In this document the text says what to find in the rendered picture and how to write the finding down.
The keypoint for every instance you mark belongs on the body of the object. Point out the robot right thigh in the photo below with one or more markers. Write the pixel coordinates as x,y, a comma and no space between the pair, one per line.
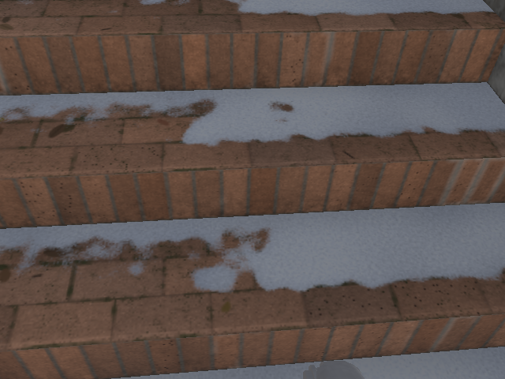
333,370

